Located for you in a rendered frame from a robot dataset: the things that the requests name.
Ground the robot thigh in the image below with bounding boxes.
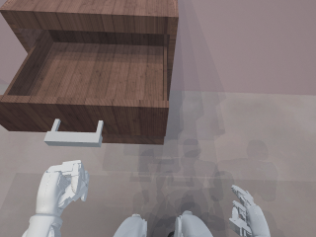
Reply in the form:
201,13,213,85
175,214,213,237
113,216,147,237

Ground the drawer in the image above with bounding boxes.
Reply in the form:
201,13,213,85
0,30,169,136

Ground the right robot hand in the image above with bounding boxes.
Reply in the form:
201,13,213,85
229,185,271,237

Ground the left robot hand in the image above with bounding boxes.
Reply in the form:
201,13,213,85
36,160,90,216

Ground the cabinet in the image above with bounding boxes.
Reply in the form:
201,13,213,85
0,0,179,145

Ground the handle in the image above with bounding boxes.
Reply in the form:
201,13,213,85
43,118,104,147

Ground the robot right thigh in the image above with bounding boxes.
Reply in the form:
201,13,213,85
175,214,213,237

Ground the robot left thigh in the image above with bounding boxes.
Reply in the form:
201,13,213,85
113,216,147,237

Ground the left robot forearm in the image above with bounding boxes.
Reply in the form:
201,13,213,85
22,213,63,237

